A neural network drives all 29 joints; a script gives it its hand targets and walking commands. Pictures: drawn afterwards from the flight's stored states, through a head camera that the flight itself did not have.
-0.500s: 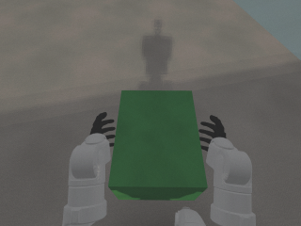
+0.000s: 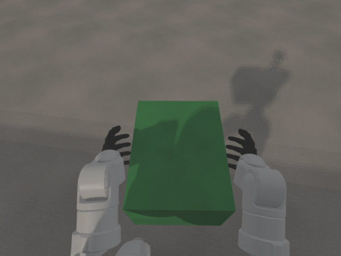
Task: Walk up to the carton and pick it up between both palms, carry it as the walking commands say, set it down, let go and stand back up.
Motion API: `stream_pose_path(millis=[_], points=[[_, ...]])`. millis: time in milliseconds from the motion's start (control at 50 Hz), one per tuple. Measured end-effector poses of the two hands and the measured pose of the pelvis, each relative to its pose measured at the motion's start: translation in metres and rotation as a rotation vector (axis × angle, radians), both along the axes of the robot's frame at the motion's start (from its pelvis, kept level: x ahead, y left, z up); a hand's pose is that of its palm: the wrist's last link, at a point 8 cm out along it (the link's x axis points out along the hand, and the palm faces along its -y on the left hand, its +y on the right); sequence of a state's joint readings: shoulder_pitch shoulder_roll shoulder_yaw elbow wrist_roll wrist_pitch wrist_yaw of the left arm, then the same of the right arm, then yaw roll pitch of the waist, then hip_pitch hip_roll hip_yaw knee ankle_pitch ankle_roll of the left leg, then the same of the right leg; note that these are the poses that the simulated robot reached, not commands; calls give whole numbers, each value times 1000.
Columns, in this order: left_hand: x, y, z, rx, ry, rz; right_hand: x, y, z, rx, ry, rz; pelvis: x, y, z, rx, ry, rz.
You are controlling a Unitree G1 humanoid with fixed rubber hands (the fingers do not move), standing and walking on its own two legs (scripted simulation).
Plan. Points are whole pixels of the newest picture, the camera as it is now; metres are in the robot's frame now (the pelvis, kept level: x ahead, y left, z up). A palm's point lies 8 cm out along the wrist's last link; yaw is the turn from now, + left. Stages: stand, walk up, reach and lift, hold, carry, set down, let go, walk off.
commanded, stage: carry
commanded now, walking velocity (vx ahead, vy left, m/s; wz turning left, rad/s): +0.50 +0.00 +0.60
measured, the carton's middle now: (177, 160) +0.34 +0.00 +0.00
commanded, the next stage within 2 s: none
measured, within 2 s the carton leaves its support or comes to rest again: neither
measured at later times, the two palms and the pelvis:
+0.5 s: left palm (94, 81) +0.58 +0.28 +0.06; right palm (184, 68) +0.64 -0.01 +0.07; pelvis +0.32 +0.07 -0.01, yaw +12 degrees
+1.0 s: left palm (64, 40) +0.79 +0.44 +0.10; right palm (136, 23) +0.95 +0.19 +0.08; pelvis +0.62 +0.15 +0.00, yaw +34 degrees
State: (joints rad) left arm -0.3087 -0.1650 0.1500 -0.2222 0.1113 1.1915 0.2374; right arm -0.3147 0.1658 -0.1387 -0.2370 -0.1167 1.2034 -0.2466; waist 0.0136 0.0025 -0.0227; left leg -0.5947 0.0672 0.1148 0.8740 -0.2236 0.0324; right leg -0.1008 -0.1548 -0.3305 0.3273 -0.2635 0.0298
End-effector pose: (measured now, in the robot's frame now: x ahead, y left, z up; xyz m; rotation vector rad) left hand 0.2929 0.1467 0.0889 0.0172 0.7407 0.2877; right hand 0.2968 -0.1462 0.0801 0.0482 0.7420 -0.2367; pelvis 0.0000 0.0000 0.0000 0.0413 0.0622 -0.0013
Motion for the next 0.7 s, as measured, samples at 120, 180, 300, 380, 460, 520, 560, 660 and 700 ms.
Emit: stream_pose_path(millis=[120, 180, 300, 380, 460, 520, 560, 660, 700], points=[[85, 27, -3, -2, -41, 36, 95, 28, -3, -6, -42, 38, 90, 18, -14, 13, -15, 40], [135, 45, -15, -2, -51, 13, 141, 44, -12, -8, -53, 17, 141, 39, -30, -8, -43, 31], [200, 75, -50, -43, 86, 33, 211, 75, -36, -59, 86, 45, 208, 60, -24, -20, -22, 82], [233, 97, -47, -55, 88, 81, 259, 98, -30, -72, 89, 94, 249, 67, -12, -41, -2, 128], [272, 119, -32, -59, 26, 148, 317, 123, -13, -74, 28, 159, 296, 70, -7, -49, 13, 182], [302, 134, -22, -51, -10, 200, 362, 141, -4, -68, -8, 213, 337, 72, -7, -51, 17, 223], [323, 143, -17, -43, -27, 233, 393, 152, 0, -61, -24, 247, 367, 73, -9, -50, 17, 250], [384, 161, -14, -16, -57, 307, 473, 175, -7, -30, -54, 318, 446, 75, -25, -46, 1, 348], [403, 169, -17, -9, -29, 334, 498, 187, -13, -19, -25, 342, 470, 77, -24, -54, -5, 403]])
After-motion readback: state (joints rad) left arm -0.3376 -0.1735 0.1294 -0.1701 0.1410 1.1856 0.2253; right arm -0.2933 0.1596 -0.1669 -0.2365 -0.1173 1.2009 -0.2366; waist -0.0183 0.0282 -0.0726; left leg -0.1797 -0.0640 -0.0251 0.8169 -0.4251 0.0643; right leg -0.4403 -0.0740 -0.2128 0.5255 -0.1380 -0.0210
